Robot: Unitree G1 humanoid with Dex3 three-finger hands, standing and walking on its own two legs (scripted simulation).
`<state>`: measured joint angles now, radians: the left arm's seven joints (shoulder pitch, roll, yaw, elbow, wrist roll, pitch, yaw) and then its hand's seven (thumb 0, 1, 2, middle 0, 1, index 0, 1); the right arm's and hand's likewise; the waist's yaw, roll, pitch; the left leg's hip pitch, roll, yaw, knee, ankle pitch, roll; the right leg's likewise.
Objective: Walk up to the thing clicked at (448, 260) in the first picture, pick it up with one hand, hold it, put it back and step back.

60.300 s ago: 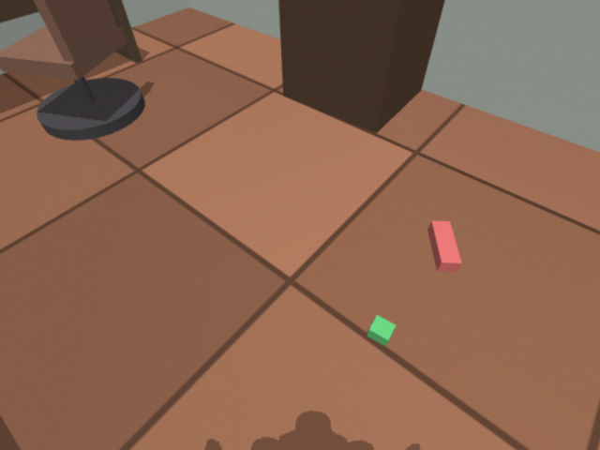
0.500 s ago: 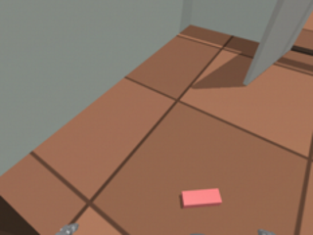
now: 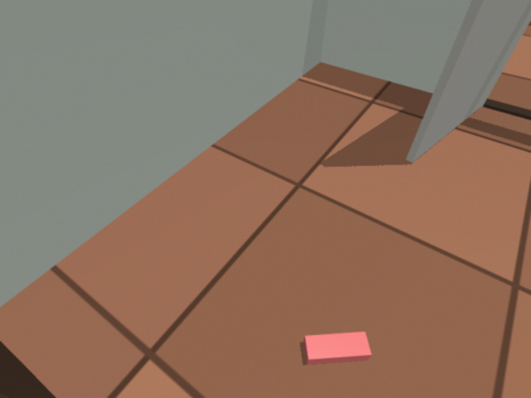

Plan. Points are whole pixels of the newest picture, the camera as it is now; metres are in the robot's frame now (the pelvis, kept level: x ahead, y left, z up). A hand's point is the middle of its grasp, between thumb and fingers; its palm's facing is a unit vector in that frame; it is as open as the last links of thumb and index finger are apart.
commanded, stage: stand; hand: right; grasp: from above
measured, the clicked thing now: (336, 348) +0.43 -0.23 -0.74
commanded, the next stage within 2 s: step back in 1.68 s
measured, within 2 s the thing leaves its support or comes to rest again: neither
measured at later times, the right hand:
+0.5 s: hand out of the picture +0.06 -0.23 -0.16, palm faces +0.00 +0.94 -0.33, open 7.4 cm
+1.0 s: hand out of the picture +0.08 -0.23 -0.15, palm faces -0.01 +0.94 -0.34, open 7.4 cm
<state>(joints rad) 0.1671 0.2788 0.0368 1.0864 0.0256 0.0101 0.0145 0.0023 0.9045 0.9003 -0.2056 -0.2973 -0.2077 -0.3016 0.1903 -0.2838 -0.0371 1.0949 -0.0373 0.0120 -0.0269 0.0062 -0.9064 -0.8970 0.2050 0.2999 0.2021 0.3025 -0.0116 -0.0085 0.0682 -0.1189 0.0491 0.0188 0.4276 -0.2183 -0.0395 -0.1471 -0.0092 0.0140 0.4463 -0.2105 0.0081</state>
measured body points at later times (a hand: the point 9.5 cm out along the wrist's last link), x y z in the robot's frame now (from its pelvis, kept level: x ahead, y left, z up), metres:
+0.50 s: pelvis +0.00 +0.01 +0.00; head +0.00 +0.01 +0.45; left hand +0.06 +0.30 -0.14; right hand +0.06 -0.28 -0.13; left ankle +0.01 +0.14 -0.74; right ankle +0.03 -0.12 -0.74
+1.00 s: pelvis +0.01 +0.01 +0.01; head +0.01 +0.02 +0.46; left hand +0.07 +0.31 -0.13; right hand +0.08 -0.28 -0.13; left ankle +0.01 +0.14 -0.74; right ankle +0.03 -0.12 -0.74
